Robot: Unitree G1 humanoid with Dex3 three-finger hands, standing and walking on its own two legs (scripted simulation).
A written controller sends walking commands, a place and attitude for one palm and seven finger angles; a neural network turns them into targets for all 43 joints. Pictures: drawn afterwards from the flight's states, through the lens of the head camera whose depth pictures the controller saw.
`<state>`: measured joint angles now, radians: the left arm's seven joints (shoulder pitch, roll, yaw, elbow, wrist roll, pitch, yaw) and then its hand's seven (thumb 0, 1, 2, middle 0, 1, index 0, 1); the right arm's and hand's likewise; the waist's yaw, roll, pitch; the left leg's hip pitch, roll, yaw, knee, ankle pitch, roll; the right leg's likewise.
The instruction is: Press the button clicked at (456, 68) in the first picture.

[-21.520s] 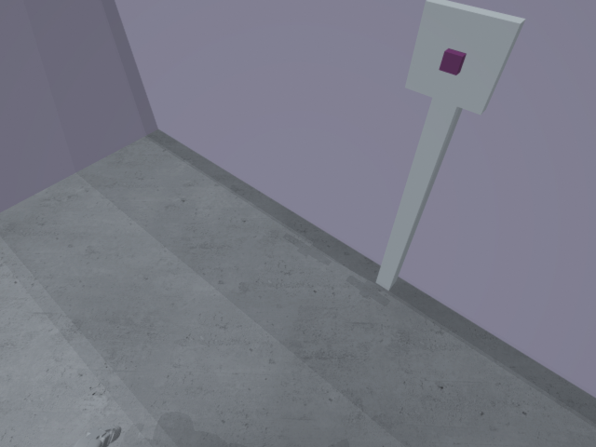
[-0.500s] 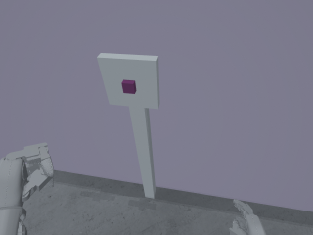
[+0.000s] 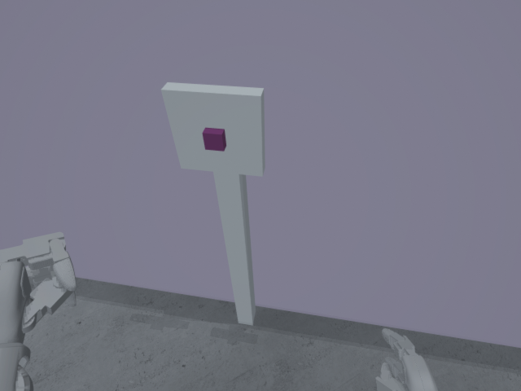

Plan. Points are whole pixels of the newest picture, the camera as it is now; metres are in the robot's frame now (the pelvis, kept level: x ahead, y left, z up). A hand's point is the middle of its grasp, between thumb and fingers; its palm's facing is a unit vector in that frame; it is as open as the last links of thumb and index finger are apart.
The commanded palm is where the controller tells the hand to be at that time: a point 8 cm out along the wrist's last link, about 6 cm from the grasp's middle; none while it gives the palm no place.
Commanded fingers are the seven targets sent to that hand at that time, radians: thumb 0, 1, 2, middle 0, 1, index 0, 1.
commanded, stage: step back with the hand held close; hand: left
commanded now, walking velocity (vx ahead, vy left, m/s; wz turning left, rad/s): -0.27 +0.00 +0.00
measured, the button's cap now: (215, 138) +0.52 +0.15 +0.14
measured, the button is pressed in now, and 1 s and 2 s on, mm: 0 0 0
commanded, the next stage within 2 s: stop stepping back and stand still in 1.40 s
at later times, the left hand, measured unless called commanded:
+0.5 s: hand (39, 327) +0.14 +0.26 +0.15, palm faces +0.33 -0.81 -0.48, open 3.1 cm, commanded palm +0.07 +0.30 +0.17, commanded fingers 0.00 0.90 0.90 -1.30 -1.50 -1.30 -1.50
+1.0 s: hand out of the picture +0.07 +0.27 +0.17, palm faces +0.38 -0.81 -0.44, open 3.1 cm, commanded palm +0.01 +0.30 +0.17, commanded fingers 0.00 0.90 0.90 -1.30 -1.50 -1.30 -1.50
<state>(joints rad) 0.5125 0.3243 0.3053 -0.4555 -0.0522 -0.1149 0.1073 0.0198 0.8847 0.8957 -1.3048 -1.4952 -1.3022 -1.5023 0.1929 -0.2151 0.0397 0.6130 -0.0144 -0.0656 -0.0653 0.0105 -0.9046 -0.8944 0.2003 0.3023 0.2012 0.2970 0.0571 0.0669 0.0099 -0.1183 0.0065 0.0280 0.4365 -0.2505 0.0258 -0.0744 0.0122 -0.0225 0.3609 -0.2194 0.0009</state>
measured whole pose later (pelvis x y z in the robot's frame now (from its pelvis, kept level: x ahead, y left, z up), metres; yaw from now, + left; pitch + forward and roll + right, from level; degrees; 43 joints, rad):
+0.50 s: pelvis -0.06 +0.02 -0.01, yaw -1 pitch +0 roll -1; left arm 0.62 0.39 0.37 -0.58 -0.02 -0.22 0.14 0.02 0.88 0.90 -1.30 -1.49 -1.30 -1.50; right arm 0.20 -0.22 0.00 0.52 0.00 -0.04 -0.07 0.01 -0.91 -0.89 0.20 0.30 0.20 0.30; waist 0.00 0.00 0.03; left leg -0.36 -0.02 0.06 0.56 -0.21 0.07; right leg -0.34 -0.02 0.01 0.53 -0.19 0.03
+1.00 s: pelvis -0.12 +0.03 -0.01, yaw -1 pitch +4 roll -3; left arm 0.62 0.41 0.42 -0.62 -0.03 -0.30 0.16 0.02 0.88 0.90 -1.31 -1.50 -1.30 -1.50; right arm 0.24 -0.17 0.01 0.61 -0.03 -0.13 -0.06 0.01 -0.90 -0.89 0.20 0.30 0.20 0.30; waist 0.00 0.00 -0.03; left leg -0.50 0.01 0.02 0.49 -0.06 0.06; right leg -0.21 0.05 0.00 0.56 -0.40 -0.01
